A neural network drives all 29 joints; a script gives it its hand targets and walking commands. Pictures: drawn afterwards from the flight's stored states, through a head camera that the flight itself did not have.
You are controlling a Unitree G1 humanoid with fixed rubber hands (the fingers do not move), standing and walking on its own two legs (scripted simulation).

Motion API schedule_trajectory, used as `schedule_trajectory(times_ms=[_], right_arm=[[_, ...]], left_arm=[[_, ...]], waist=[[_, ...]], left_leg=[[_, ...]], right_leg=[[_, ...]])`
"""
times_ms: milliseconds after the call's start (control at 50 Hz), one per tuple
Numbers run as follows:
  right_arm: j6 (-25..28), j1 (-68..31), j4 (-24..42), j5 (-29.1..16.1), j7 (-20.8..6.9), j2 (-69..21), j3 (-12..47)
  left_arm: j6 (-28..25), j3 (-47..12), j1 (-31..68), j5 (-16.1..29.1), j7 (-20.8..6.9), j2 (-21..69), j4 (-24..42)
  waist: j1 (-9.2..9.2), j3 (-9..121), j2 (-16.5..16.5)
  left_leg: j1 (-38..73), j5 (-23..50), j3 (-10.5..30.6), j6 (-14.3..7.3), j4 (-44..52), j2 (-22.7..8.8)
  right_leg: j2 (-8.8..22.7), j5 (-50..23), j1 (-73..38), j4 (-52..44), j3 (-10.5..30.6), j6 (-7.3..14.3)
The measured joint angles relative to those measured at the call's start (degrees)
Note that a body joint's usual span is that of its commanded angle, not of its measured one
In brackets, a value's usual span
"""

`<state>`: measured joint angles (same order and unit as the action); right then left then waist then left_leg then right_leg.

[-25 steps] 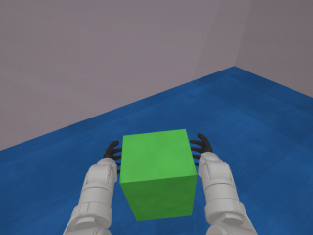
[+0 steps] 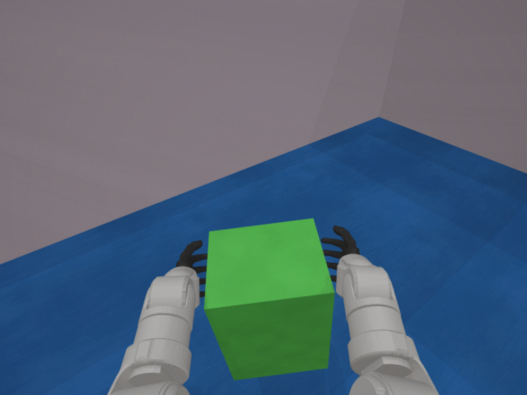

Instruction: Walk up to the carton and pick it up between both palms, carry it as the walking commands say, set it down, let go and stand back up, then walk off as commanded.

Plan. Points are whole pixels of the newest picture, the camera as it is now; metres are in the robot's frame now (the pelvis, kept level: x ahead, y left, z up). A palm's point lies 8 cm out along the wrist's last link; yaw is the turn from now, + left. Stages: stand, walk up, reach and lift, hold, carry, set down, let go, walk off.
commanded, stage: reach and lift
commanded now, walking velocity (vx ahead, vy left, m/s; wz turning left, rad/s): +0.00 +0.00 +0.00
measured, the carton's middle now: (271, 303) +0.32 -0.01 -0.03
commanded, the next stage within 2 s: hold in 0.84 s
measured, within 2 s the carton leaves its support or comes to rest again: neither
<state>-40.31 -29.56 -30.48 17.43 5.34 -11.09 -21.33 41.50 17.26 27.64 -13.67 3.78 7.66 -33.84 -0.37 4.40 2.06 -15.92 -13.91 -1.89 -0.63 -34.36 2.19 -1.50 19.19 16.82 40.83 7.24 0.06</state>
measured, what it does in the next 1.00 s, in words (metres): stands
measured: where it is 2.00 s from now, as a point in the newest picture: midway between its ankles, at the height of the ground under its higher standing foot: outside the picture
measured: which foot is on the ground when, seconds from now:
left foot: down 0.00-1.00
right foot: down 0.00-1.00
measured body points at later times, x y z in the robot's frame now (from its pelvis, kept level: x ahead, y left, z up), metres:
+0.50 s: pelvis +0.01 +0.00 +0.00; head -0.06 -0.01 +0.45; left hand +0.33 +0.13 +0.05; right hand +0.34 -0.14 +0.08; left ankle +0.05 +0.12 -0.72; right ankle +0.04 -0.11 -0.72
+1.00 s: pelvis -0.01 +0.00 +0.00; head -0.09 -0.01 +0.45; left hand +0.31 +0.13 +0.06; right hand +0.32 -0.14 +0.08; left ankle +0.05 +0.12 -0.72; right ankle +0.04 -0.11 -0.72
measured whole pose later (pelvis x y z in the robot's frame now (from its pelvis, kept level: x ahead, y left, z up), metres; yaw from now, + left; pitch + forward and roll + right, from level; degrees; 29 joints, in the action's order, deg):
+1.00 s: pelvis -0.01 +0.00 +0.00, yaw +0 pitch -5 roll +3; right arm -42.3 -29.5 -29.0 17.3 5.0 -10.7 -19.7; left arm 43.1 14.8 25.4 -13.2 3.8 7.5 -31.4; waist -0.8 5.8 2.1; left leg -14.9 -12.1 -1.9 -0.5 -32.1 2.2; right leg -1.5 17.6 16.2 39.3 7.3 0.1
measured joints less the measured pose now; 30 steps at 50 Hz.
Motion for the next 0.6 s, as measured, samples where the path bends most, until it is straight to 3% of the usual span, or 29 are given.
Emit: schedule_trajectory(times_ms=[220,480,600], right_arm=[[-0.6,-0.1,0.7,-0.1,-0.1,0.3,0.9],[-2.1,-0.1,1.3,-0.1,-0.3,0.5,1.5],[-2.3,-0.1,1.5,-0.1,-0.3,0.5,1.7]], left_arm=[[0.7,-2.0,0.0,0.3,0.1,-0.7,0.6],[1.5,-2.7,-1.8,0.4,0.1,-0.3,2.2],[1.5,-2.8,-2.1,0.5,0.1,-0.3,2.4]], waist=[[1.47,1.2,0.0],[0.05,1.3,0.0],[0.28,1.3,0.0]], left_leg=[[0.2,0.0,0.0,0.0,1.0,0.0],[0.8,0.5,0.0,0.1,2.0,-0.1],[0.9,1.1,0.0,0.1,2.3,0.0]], right_leg=[[0.0,0.0,-0.1,-0.9,0.0,0.0],[0.0,-0.4,-0.5,-1.5,0.1,0.0],[0.0,-0.8,-0.5,-1.6,0.1,0.0]])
